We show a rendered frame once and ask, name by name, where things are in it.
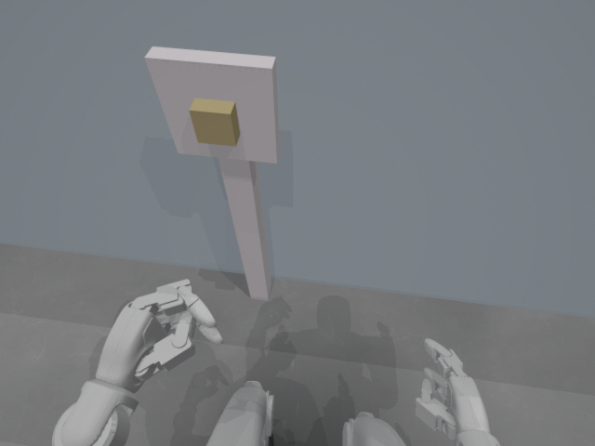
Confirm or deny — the panel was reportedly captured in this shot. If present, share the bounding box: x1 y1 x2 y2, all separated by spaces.
145 46 280 301

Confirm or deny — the right robot thigh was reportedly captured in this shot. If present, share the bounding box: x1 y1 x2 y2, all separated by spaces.
342 416 406 446

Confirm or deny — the robot left hand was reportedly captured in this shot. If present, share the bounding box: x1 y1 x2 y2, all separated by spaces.
96 279 224 394

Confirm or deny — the robot thigh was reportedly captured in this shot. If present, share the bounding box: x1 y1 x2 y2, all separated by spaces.
342 416 406 446
206 387 274 446

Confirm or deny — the button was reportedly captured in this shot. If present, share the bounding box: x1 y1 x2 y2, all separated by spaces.
189 98 240 147

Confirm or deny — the left robot thigh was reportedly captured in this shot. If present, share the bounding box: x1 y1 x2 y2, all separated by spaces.
206 387 274 446

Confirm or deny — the robot right hand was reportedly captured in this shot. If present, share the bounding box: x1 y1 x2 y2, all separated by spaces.
416 338 490 444

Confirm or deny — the left robot forearm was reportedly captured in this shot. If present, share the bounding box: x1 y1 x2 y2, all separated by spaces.
52 379 139 446

